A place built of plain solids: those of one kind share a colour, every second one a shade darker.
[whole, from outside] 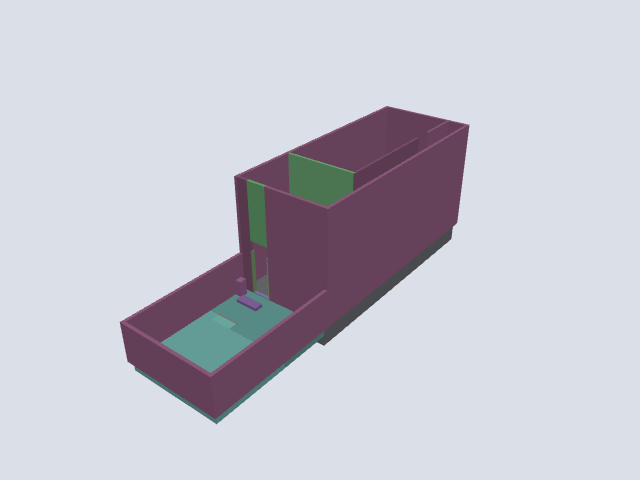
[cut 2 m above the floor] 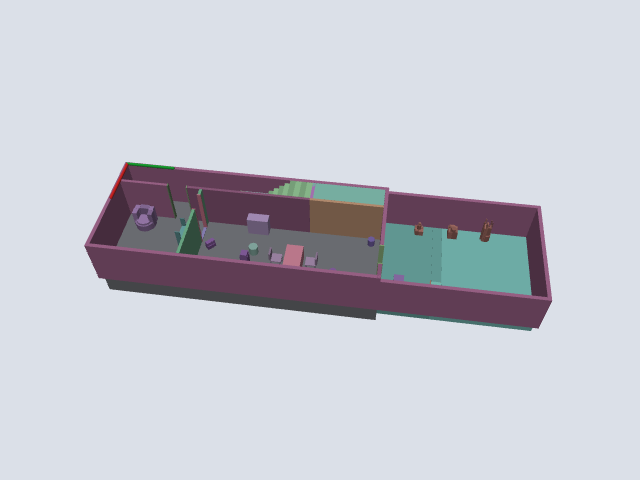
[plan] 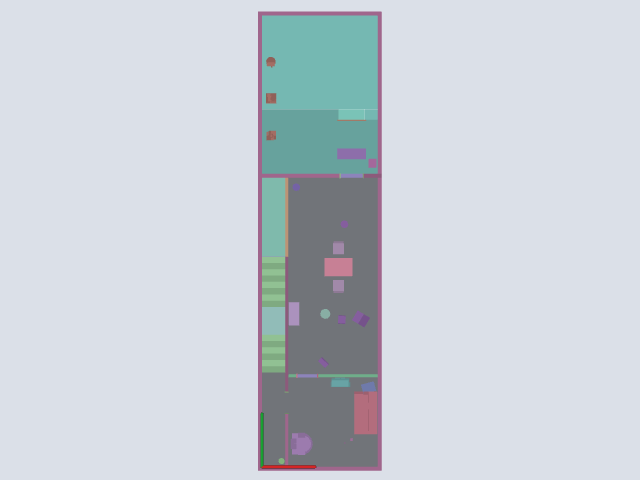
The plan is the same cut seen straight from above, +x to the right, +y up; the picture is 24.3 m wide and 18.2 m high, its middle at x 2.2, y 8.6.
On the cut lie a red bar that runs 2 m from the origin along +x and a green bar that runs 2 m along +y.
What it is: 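A terraced town house, two up and two down, 4.4 m between the party walls, 11.0 m deep; a hall 0.88 m wide; a stair of 15 risers of 182 mm on goings of 237 mm, 0.88 m wide, straight between the party wall and the hall's partition, arriving straight on the upper floor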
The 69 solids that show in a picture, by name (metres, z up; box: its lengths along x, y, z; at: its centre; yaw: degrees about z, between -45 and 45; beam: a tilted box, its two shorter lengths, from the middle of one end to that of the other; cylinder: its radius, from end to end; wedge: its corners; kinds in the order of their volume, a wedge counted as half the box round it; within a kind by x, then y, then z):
{
 "wall_1": {"box": [0.15, 11.26, 5.39], "at": [-0.07, 5.48, 2.64]},
 "wall_2": {"box": [0.15, 6.3, 1.85], "at": [-0.07, 14.11, 0.88]},
 "wall_3": {"box": [0.12, 2.0, 5.39], "at": [0.94, 1.0, 2.64]},
 "wall_4": {"box": [0.12, 5.11, 5.39], "at": [0.94, 5.41, 2.64]},
 "wall_5": {"box": [3.09, 0.15, 5.39], "at": [1.4, 11.04, 2.64]},
 "wall_6": {"box": [4.69, 0.15, 5.39], "at": [2.2, -0.07, 2.64]},
 "wall_7": {"box": [4.69, 0.15, 1.85], "at": [2.2, 17.19, 0.88]},
 "wall_8": {"box": [0.68, 0.15, 5.39], "at": [4.2, 11.04, 2.64]},
 "wall_9": {"box": [0.15, 11.26, 5.39], "at": [4.47, 5.48, 2.64]},
 "wall_10": {"box": [0.15, 6.3, 1.85], "at": [4.47, 14.11, 0.88]},
 "ground_1": {"box": [2.9, 0.4, 0.5], "at": [1.45, 13.36, -0.25]},
 "ground_2": {"box": [4.39, 2.06, 0.5], "at": [2.2, 12.13, -0.25]},
 "ground_3": {"box": [4.39, 3.55, 0.5], "at": [2.2, 15.34, -0.25]},
 "ground_4": {"box": [0.49, 0.4, 0.5], "at": [4.15, 13.36, -0.25]},
 "under_landing_1": {"box": [0.88, 3.0, 2.72], "at": [0.44, 9.46, 1.31]},
 "tread_1": {"box": [0.88, 0.24, 0.23], "at": [0.44, 3.7, 0.07]},
 "tread_2": {"box": [0.88, 0.24, 0.41], "at": [0.44, 3.94, 0.16]},
 "tread_3": {"box": [0.88, 0.24, 0.6], "at": [0.44, 4.17, 0.25]},
 "tread_4": {"box": [0.88, 0.24, 0.78], "at": [0.44, 4.41, 0.34]},
 "tread_5": {"box": [0.88, 0.24, 0.96], "at": [0.44, 4.65, 0.43]},
 "tread_6": {"box": [0.88, 0.24, 1.14], "at": [0.44, 4.89, 0.52]},
 "tread_7": {"box": [0.88, 0.24, 1.33], "at": [0.44, 6.18, 0.61]},
 "tread_8": {"box": [0.88, 0.24, 1.51], "at": [0.44, 6.42, 0.7]},
 "tread_9": {"box": [0.88, 0.24, 1.69], "at": [0.44, 6.66, 0.8]},
 "tread_10": {"box": [0.88, 0.24, 1.87], "at": [0.44, 6.89, 0.89]},
 "tread_11": {"box": [0.88, 0.24, 2.06], "at": [0.44, 7.13, 0.98]},
 "tread_12": {"box": [0.88, 0.24, 2.24], "at": [0.44, 7.37, 1.07]},
 "tread_13": {"box": [0.88, 0.24, 2.42], "at": [0.44, 7.61, 1.16]},
 "tread_14": {"box": [0.88, 0.24, 2.6], "at": [0.44, 7.84, 1.25]},
 "bedroom_front_wall_1": {"box": [3.45, 0.12, 2.7], "at": [2.67, 7.9, 3.99]},
 "half_landing_1": {"box": [0.88, 1.06, 1.14], "at": [0.44, 5.53, 0.52]},
 "partition_low_beyond_1": {"box": [0.12, 3.0, 2.69], "at": [0.94, 9.46, 1.29]},
 "slotfit_sofa_1": {"box": [0.55, 1.43, 0.51], "at": [3.77, 2.05, 0.21]},
 "slotfit_sofa_2": {"box": [0.69, 0.12, 0.65], "at": [3.85, 1.3, 0.27]},
 "slotfit_sofa_3": {"box": [0.33, 1.62, 0.78], "at": [4.21, 2.05, 0.34]},
 "kitchen_wall_1": {"box": [0.3, 0.12, 2.69], "at": [1.15, 3.45, 1.29]},
 "kitchen_wall_2": {"box": [2.26, 0.12, 2.69], "at": [3.26, 3.45, 1.29]},
 "kitchen_table_1": {"box": [1.06, 0.69, 0.78], "at": [2.9, 7.57, 0.34]},
 "slotfit_storage_1": {"box": [0.65, 0.25, 1.56], "at": [2.96, 3.16, 0.73]},
 "slotfit_storage_2": {"box": [0.68, 0.34, 1.25], "at": [2.97, 3.19, 0.57]},
 "slotfit_storage_3": {"box": [0.04, 0.18, 1.99], "at": [3.33, 3.11, 0.94]},
 "slotfit_chair_1": {"box": [0.23, 0.2, 0.85], "at": [1.2, 0.77, 0.37]},
 "slotfit_chair_2": {"box": [0.23, 0.2, 0.85], "at": [1.25, 1.17, 0.37]},
 "slotfit_chair_3": {"box": [0.28, 0.2, 0.85], "at": [1.5, 0.55, 0.37]},
 "slotfit_chair_4": {"cylinder": 0.42, "from": [1.5, 0.87, -0.05], "to": [1.5, 0.87, 0.31]},
 "slotfit_chair_5": {"box": [0.28, 0.2, 0.85], "at": [1.5, 1.2, 0.37]},
 "slotfit_chair_6": {"cylinder": 0.32, "from": [1.54, 0.87, -0.05], "to": [1.54, 0.87, 0.41]},
 "back_wall_over_door_1": {"box": [0.94, 0.15, 2.74], "at": [3.4, 11.04, 3.97]},
 "slotfit_kitchen_wall_table_1": {"box": [0.4, 0.89, 0.9], "at": [1.21, 5.8, 0.4]},
 "clutter_kitchen_1": {"box": [0.38, 0.17, 0.39], "at": [2.32, 3.94, 0.15], "yaw": -43.8},
 "clutter_kitchen_2": {"box": [0.28, 0.28, 0.76], "at": [3.03, 5.58, 0.33], "yaw": -3.1},
 "clutter_kitchen_3": {"cylinder": 0.14, "from": [3.13, 9.2, -0.05], "to": [3.13, 9.2, 0.29]},
 "clutter_kitchen_4": {"box": [0.28, 0.43, 0.41], "at": [3.63, 5.68, 0.15], "yaw": -31.0},
 "clutter_kitchen_5": {"box": [0.28, 0.43, 0.41], "at": [3.87, 5.53, 0.15], "yaw": -31.0},
 "yard_feature_fill_1": {"box": [1.0, 0.4, 0.3], "at": [3.4, 13.36, -0.15]},
 "yard_step_1": {"box": [1.09, 0.41, 0.2], "at": [3.4, 11.86, 0.05]},
 "own_bin_1": {"box": [0.3, 0.35, 0.8], "at": [4.19, 11.51, 0.35]},
 "box_cardboard_1": {"box": [0.5, 0.37, 0.29], "at": [4.04, 3.0, 0.1], "yaw": 15.0},
 "own_basket_passage_1": {"cylinder": 0.19, "from": [2.4, 5.8, -0.05], "to": [2.4, 5.8, 0.39]},
 "doorframe_back_1": {"box": [0.045, 0.19, 2.15], "at": [2.96, 11.04, 1.02]},
 "doorframe_back_2": {"box": [0.045, 0.19, 2.15], "at": [3.84, 11.04, 1.02]},
 "own_plant_yard_1": {"box": [0.39, 0.17, 0.45], "at": [0.35, 13.86, 0.18]},
 "own_bin_waste_kitchen_1": {"cylinder": 0.14, "from": [1.3, 10.6, -0.05], "to": [1.3, 10.6, 0.34]},
 "threshold_1": {"box": [0.83, 0.13, 0.07], "at": [1.72, 3.45, -0.01]},
 "threshold_2": {"box": [0.92, 0.16, 0.08], "at": [3.4, 11.04, -0.01]},
 "doorframe_front_room_1": {"box": [0.16, 0.045, 2.15], "at": [0.94, 2.02, 1.02]},
 "doorframe_kitchen_1": {"box": [0.044, 0.16, 2.15], "at": [1.32, 3.45, 1.02]},
 "side_chair_1": {"box": [0.42, 0.42, 0.04], "at": [2.9, 6.87, 0.43]},
 "side_chair_2": {"box": [0.42, 0.42, 0.04], "at": [2.9, 8.27, 0.43]}
}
